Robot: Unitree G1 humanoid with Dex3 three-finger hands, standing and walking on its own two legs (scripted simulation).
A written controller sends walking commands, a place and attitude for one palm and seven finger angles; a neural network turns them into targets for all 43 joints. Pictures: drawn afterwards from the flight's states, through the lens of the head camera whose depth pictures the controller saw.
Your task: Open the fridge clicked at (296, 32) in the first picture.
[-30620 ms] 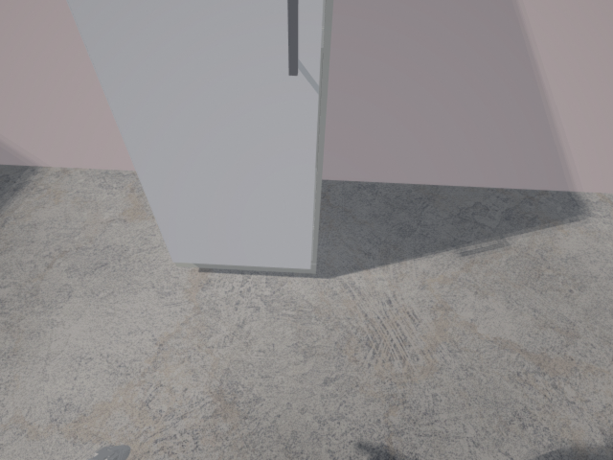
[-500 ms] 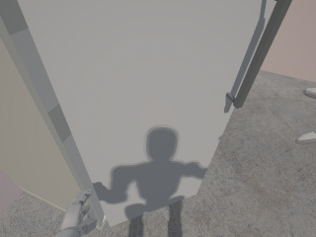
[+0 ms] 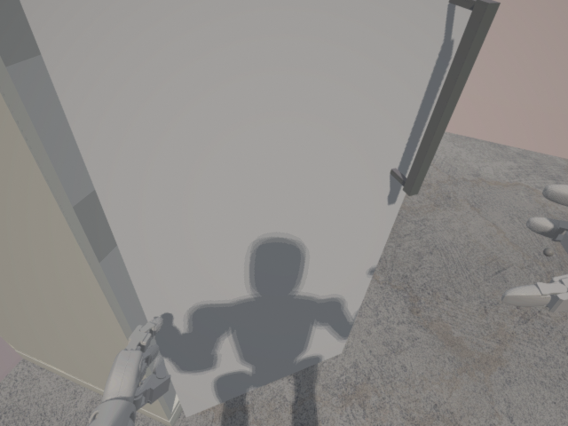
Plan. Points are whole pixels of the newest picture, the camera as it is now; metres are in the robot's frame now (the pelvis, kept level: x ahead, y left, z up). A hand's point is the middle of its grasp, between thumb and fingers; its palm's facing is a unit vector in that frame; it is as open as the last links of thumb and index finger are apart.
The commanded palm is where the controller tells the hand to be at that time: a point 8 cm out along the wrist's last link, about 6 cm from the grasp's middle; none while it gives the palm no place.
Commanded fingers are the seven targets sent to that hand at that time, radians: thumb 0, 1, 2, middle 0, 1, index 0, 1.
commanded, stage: draw the hand back to the body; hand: right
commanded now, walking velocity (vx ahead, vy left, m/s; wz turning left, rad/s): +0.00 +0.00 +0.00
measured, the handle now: (431, 108) +0.49 -0.22 +0.26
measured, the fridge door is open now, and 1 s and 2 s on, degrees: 47 47 47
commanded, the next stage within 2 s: step back with the hand held close in 1.02 s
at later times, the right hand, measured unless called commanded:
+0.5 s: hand (541, 285) +0.23 -0.28 +0.18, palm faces +0.44 +0.81 -0.40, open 10.2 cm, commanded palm +0.17 -0.32 +0.19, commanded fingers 0.00 -0.68 -0.80 0.21 0.43 0.21 0.43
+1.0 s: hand (548, 312) +0.20 -0.28 +0.16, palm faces +0.47 +0.79 -0.40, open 7.4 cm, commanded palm +0.15 -0.32 +0.18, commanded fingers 0.00 -0.90 -0.90 0.20 0.30 0.20 0.30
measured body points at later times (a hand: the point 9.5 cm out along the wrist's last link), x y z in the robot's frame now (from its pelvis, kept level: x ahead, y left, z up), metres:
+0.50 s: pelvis +0.02 -0.02 +0.00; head +0.00 -0.01 +0.45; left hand +0.18 +0.21 -0.09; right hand +0.20 -0.32 +0.20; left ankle -0.02 +0.11 -0.73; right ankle +0.00 -0.12 -0.73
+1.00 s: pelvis +0.02 -0.01 +0.00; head -0.01 +0.00 +0.45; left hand +0.21 +0.20 -0.08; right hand +0.17 -0.32 +0.19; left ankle -0.02 +0.11 -0.73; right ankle +0.00 -0.12 -0.73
